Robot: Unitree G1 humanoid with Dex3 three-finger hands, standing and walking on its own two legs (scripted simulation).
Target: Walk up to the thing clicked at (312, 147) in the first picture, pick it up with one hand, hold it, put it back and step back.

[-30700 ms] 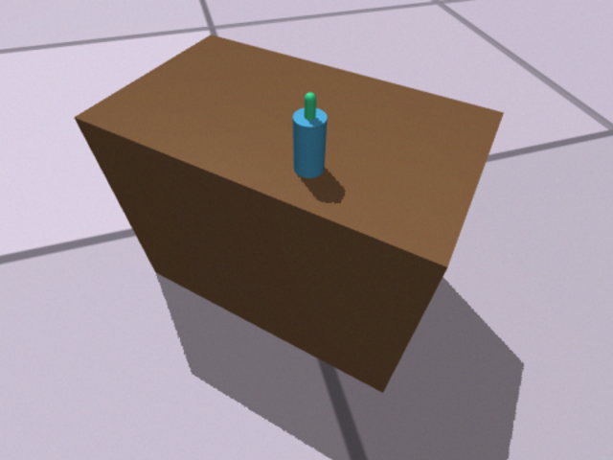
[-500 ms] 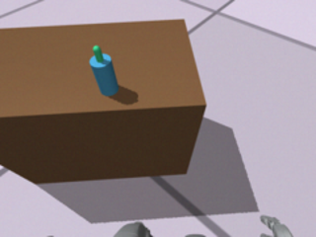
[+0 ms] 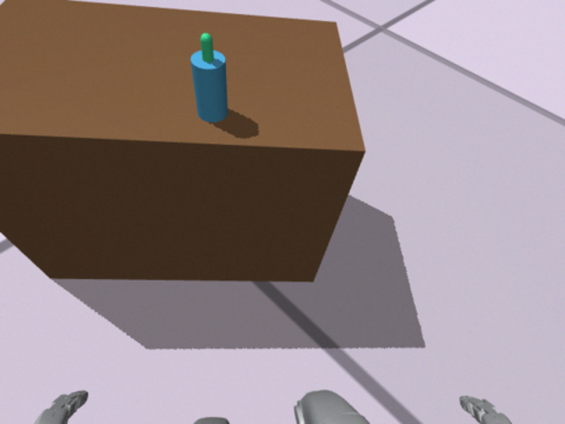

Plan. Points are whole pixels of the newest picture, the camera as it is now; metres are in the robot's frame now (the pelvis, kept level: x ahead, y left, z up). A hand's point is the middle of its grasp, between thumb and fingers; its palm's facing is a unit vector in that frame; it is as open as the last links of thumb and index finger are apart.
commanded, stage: step back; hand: left
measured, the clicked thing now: (209, 77) +0.74 +0.16 +0.02
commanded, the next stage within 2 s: none
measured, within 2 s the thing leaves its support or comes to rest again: neither
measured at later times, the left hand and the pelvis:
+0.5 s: hand out of the picture -0.04 +0.23 -0.15, palm faces +0.00 -0.91 -0.41, open 7.4 cm; pelvis -0.16 -0.04 -0.02, yaw +2 degrees
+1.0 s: hand out of the picture -0.27 +0.17 -0.16, palm faces -0.02 -0.91 -0.40, open 7.3 cm; pelvis -0.33 -0.10 -0.02, yaw -2 degrees
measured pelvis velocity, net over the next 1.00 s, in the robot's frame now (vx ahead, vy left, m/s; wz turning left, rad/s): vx -0.33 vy -0.10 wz -0.04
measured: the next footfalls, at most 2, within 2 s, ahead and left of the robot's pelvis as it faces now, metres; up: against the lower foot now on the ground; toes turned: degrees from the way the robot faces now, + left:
right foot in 0.18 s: -0.06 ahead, -0.17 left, +0.00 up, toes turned +0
left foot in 0.52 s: -0.16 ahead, +0.07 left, +0.00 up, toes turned +0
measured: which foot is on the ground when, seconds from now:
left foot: down 0.00-0.22, up 0.24-0.50, down 0.52-0.92, up 0.94-1.00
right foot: up 0.00-0.16, down 0.18-0.54, up 0.56-0.88, down 0.90-1.00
